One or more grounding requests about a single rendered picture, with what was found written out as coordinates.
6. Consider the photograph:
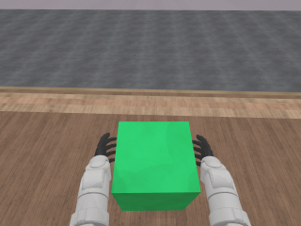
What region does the robot left forearm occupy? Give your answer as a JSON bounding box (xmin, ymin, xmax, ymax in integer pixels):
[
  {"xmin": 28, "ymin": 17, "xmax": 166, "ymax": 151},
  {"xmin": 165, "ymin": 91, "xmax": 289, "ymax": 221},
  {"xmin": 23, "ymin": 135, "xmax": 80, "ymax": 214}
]
[{"xmin": 70, "ymin": 154, "xmax": 112, "ymax": 226}]

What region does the carton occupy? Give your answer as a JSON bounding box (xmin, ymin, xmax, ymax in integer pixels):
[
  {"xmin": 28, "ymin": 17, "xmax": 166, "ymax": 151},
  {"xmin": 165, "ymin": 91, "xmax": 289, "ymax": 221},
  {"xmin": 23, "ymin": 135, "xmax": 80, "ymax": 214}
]
[{"xmin": 111, "ymin": 121, "xmax": 201, "ymax": 211}]

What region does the robot right hand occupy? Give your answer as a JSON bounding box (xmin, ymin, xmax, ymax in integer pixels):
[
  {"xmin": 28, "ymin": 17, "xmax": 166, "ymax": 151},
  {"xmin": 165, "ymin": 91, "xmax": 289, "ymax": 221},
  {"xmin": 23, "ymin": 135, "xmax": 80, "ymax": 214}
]
[{"xmin": 192, "ymin": 135, "xmax": 214, "ymax": 167}]

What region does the robot right forearm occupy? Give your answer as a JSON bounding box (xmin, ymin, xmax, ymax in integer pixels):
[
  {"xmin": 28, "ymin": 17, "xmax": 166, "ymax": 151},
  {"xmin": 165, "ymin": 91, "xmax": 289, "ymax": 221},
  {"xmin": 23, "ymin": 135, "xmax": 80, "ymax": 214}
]
[{"xmin": 200, "ymin": 155, "xmax": 251, "ymax": 226}]

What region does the robot left hand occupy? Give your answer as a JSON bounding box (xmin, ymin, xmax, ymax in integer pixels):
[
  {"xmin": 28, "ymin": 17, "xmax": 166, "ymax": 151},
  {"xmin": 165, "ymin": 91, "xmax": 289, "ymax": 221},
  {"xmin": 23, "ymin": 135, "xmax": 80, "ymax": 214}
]
[{"xmin": 94, "ymin": 132, "xmax": 117, "ymax": 163}]

